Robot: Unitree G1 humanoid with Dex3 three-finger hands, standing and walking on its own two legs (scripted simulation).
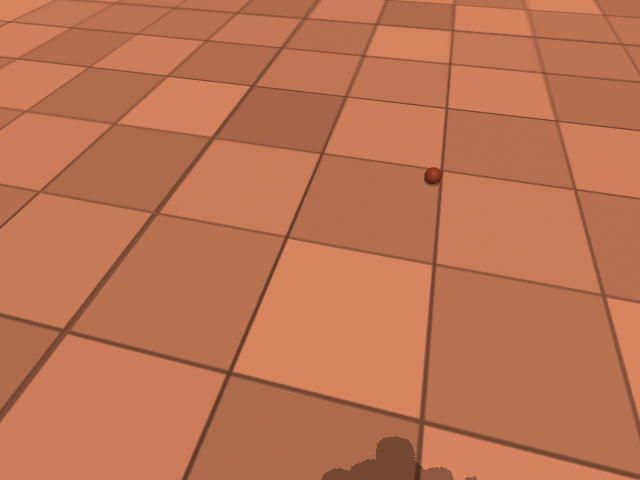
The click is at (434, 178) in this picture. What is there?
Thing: free ball
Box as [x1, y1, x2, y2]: [424, 167, 441, 183]
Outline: 431,167 426,170 424,176 426,181 429,183 435,183 440,179 441,173 437,168
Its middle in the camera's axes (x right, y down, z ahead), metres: +0.56 -0.34 +1.91
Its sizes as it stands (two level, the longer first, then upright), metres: 0.082 0.082 0.082
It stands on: the floor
